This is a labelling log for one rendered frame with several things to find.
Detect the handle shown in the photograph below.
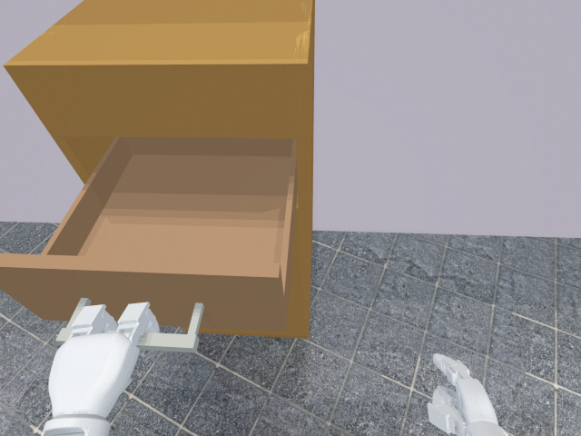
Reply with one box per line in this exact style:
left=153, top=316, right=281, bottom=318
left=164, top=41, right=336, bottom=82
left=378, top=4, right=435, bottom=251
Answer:
left=56, top=298, right=204, bottom=352

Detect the robot left forearm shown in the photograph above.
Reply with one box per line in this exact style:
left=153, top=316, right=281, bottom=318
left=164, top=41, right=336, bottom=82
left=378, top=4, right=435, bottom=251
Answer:
left=41, top=413, right=111, bottom=436

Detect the cabinet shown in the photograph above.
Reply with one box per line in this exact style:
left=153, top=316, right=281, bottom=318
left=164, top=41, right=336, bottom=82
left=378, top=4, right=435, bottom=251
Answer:
left=4, top=0, right=315, bottom=339

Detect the robot right hand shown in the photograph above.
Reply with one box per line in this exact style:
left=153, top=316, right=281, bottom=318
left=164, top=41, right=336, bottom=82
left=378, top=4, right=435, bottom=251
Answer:
left=427, top=353, right=498, bottom=436

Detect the drawer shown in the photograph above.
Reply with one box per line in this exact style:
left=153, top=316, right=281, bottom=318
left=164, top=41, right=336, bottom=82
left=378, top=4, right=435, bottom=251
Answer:
left=0, top=137, right=298, bottom=332

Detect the robot left hand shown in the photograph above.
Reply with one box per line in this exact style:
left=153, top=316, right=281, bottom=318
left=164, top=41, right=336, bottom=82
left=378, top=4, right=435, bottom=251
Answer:
left=48, top=302, right=160, bottom=418

